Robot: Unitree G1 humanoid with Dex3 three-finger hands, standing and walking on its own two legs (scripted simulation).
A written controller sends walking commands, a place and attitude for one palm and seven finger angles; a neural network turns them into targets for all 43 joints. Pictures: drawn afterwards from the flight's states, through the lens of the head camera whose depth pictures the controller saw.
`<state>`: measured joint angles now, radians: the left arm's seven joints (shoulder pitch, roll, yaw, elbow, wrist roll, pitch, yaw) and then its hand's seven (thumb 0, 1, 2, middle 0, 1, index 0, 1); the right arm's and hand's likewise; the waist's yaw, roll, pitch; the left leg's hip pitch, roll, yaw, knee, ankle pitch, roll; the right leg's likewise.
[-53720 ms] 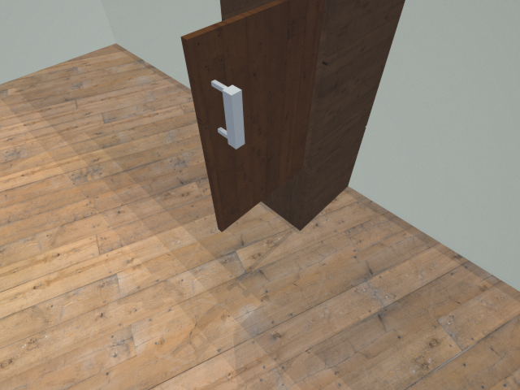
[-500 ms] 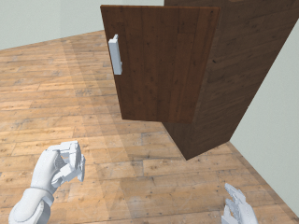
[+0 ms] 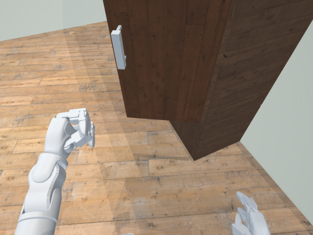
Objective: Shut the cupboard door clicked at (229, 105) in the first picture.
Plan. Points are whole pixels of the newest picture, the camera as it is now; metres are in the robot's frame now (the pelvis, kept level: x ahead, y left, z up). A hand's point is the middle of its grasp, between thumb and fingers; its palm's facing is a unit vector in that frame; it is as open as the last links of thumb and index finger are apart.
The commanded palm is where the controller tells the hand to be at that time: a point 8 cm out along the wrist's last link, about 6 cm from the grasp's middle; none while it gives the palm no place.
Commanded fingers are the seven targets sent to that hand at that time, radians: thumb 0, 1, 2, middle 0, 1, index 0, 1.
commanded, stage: bring the fist close to the handle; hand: left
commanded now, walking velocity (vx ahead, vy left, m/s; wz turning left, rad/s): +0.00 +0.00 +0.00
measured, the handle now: (120, 47) +0.69 +0.19 +0.11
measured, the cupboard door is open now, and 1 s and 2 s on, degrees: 60 60 54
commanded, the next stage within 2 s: push the door shut along its arc in 1.14 s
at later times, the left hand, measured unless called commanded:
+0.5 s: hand (117, 87) +0.48 +0.15 +0.11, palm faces -0.05 -1.00 +0.00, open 3.1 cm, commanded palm +0.48 +0.21 +0.11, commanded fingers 0.00 0.90 0.90 -1.30 -1.50 -1.30 -1.50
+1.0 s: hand (128, 65) +0.59 +0.14 +0.11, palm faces -0.01 -1.00 +0.00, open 3.1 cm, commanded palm +0.56 +0.19 +0.11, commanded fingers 0.00 0.90 0.90 -1.30 -1.50 -1.30 -1.50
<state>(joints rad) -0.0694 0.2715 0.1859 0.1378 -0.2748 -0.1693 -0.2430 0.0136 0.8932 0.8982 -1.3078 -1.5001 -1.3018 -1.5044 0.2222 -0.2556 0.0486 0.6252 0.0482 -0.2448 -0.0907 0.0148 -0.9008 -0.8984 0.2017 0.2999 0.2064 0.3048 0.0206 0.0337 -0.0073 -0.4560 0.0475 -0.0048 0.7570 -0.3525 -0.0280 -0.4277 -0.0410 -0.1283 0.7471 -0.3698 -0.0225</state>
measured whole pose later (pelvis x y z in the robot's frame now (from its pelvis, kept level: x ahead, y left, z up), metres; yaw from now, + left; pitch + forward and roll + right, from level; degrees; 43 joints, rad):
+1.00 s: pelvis +0.02 +0.03 -0.01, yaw -6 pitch +21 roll -2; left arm -1.11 0.59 0.46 1.28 -0.01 -0.30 -0.13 0.01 0.90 0.90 -1.30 -1.50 -1.29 -1.50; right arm 0.55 -0.28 0.01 0.68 -0.04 0.01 0.01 0.01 -0.90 -0.90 0.20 0.30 0.21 0.30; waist -0.25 0.04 -0.07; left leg -0.81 0.09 0.07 0.84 -0.39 0.01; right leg -0.80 -0.01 -0.04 0.77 -0.33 0.01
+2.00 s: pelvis +0.02 +0.03 -0.03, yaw -5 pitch +27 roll -5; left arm -1.47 0.74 0.40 1.44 0.04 -0.20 -0.14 0.01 0.90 0.90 -1.30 -1.50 -1.30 -1.50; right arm 0.57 -0.29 0.04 0.66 -0.07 -0.01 0.00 0.00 -0.90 -0.90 0.20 0.30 0.21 0.30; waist -0.35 0.06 -0.06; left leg -1.01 0.10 0.01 0.95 -0.41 0.01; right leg -0.95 0.00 -0.10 0.82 -0.34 0.01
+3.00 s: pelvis +0.01 +0.02 -0.01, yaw -4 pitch +16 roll -1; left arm -1.00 0.44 0.36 1.22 -0.07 -0.34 -0.10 0.01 0.89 0.90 -1.30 -1.50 -1.30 -1.50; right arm 0.42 -0.27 0.00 0.67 -0.01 -0.02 0.01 0.01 -0.90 -0.90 0.20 0.30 0.21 0.30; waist -0.18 0.03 -0.09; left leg -0.72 0.07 0.04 0.82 -0.37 -0.01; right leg -0.71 -0.01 -0.07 0.77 -0.34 0.00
